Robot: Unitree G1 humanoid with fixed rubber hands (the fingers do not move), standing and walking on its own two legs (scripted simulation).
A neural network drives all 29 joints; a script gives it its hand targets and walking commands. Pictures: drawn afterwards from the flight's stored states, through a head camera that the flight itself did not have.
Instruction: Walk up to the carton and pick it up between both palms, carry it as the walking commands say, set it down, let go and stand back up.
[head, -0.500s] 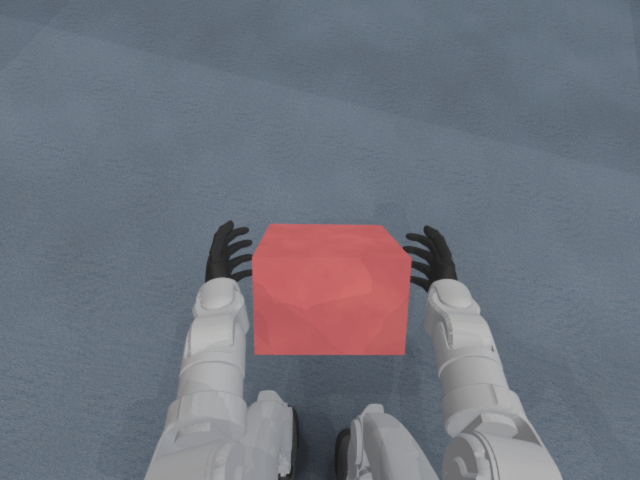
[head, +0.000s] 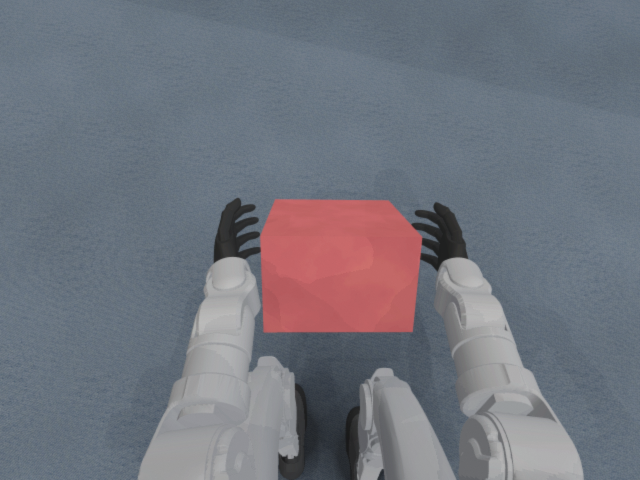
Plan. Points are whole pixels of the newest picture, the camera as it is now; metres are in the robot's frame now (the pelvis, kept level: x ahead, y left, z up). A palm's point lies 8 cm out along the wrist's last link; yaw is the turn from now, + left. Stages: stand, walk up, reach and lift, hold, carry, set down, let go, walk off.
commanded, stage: set down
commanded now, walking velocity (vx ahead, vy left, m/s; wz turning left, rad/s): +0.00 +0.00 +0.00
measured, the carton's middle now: (334, 257) +0.43 -0.01 -0.16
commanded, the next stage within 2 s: none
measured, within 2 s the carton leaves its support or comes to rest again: neither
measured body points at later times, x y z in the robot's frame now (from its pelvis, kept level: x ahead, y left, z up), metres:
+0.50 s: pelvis -0.02 -0.01 -0.08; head +0.20 +0.02 +0.32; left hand +0.42 +0.14 -0.15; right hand +0.43 -0.15 -0.15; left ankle +0.10 +0.07 -0.57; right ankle +0.05 -0.10 -0.57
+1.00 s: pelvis -0.04 -0.02 -0.14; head +0.24 +0.00 +0.21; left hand +0.44 +0.14 -0.25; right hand +0.46 -0.15 -0.25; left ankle +0.10 +0.07 -0.57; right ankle +0.05 -0.10 -0.57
